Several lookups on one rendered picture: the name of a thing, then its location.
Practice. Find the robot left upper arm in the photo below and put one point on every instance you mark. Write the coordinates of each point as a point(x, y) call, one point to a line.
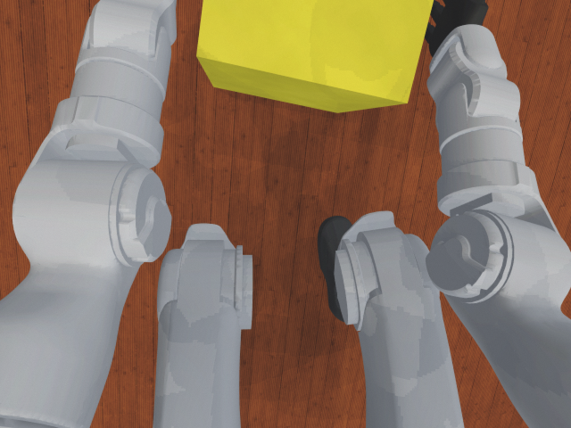
point(86, 227)

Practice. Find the robot left forearm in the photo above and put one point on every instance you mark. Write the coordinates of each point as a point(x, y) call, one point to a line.
point(121, 77)

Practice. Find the right robot hand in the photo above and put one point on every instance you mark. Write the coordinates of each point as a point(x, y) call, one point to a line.
point(455, 13)

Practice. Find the robot right upper arm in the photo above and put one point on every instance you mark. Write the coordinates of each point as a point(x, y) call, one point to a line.
point(506, 278)

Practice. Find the robot right forearm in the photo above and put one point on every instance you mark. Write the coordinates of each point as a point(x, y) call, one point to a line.
point(480, 138)

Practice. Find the left robot thigh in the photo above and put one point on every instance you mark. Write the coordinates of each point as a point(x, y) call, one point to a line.
point(199, 339)

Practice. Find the robot right foot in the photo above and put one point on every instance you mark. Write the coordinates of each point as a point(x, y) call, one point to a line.
point(330, 234)

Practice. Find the carton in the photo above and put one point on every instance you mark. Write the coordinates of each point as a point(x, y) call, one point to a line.
point(332, 55)

